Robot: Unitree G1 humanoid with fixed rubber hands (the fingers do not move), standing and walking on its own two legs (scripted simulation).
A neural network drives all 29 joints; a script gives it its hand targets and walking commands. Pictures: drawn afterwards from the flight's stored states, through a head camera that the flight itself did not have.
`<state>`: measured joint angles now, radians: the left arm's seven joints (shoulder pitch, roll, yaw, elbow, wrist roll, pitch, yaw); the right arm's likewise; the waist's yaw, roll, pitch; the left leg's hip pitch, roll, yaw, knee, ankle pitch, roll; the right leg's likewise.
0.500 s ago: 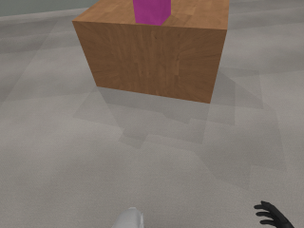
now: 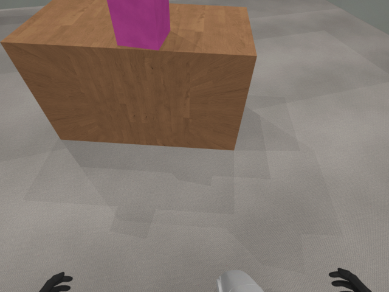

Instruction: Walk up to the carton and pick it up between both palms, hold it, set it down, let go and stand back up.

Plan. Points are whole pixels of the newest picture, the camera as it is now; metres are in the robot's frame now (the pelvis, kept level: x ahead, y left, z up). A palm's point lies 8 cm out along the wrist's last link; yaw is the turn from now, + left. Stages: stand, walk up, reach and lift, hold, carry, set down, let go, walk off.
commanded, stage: walk up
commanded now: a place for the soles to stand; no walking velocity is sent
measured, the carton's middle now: (141, 10) +1.23 +0.18 +0.05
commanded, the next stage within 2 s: none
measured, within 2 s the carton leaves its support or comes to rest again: neither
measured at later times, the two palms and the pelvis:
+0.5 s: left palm (51, 220) +0.29 +0.32 -0.04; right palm (322, 196) +0.33 -0.33 -0.07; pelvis +0.21 -0.01 +0.00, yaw -4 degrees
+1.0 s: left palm (89, 124) +0.60 +0.31 -0.05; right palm (308, 186) +0.35 -0.30 -0.06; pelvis +0.39 +0.04 +0.00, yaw -7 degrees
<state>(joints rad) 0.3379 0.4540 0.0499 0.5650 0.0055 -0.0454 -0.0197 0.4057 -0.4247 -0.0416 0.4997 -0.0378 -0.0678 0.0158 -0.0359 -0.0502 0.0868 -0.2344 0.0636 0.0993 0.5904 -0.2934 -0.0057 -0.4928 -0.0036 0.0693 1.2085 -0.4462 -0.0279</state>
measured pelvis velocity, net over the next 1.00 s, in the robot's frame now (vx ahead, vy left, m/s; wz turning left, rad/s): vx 0.39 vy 0.04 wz -0.12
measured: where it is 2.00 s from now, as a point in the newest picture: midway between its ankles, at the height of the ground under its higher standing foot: (172, 195)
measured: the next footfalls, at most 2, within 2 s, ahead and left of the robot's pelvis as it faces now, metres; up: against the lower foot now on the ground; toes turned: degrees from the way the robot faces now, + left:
right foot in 0.22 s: +0.28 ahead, -0.15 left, +0.00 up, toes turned -6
left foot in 0.64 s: +0.42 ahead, +0.17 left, +0.00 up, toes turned +1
